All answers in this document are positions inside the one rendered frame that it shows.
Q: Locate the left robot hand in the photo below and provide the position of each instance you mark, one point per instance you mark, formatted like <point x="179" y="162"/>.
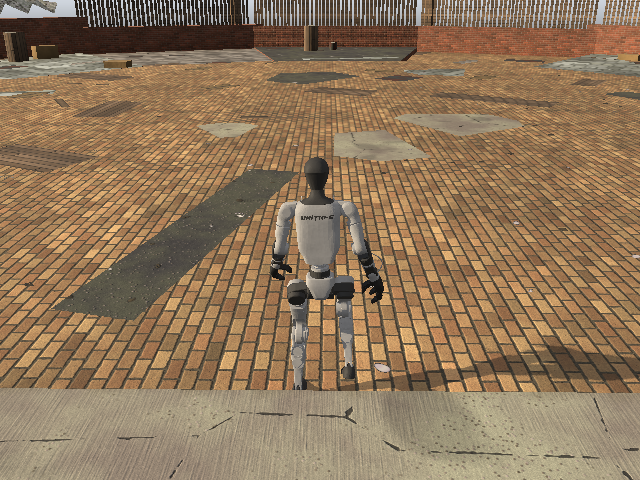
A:
<point x="275" y="274"/>

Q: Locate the robot left shin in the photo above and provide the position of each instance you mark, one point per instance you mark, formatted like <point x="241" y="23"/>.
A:
<point x="298" y="356"/>

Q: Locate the right robot upper arm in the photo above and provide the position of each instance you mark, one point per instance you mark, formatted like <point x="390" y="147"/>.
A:
<point x="348" y="209"/>

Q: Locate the left robot upper arm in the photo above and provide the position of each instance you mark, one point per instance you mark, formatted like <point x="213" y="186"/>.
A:
<point x="286" y="212"/>

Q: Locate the right robot forearm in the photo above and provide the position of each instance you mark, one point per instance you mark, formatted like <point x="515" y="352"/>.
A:
<point x="368" y="264"/>

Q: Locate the left robot forearm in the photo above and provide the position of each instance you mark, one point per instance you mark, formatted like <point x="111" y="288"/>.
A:
<point x="277" y="260"/>

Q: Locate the right robot hand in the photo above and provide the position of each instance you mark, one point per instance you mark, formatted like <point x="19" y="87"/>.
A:
<point x="378" y="287"/>

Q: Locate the humanoid robot torso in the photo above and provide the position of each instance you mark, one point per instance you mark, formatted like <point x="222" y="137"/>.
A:
<point x="318" y="237"/>

